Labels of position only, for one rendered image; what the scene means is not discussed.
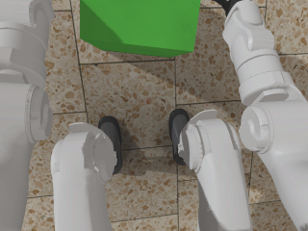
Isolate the right robot shin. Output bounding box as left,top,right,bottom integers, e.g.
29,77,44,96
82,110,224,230
177,110,242,165

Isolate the robot right forearm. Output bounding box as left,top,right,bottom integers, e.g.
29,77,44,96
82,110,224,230
222,0,308,107

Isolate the carton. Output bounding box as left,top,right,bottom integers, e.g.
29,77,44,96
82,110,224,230
80,0,201,58

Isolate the robot left forearm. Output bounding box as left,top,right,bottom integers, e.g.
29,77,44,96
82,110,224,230
0,0,55,89

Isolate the left robot upper arm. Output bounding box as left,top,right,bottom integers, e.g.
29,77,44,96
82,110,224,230
0,82,53,231

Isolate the right robot hand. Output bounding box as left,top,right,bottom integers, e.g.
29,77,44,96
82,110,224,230
212,0,251,17

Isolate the right robot upper arm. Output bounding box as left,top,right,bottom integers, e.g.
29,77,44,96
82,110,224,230
239,100,308,231

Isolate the robot left foot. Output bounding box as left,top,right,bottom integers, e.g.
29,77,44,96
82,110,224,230
97,115,123,175

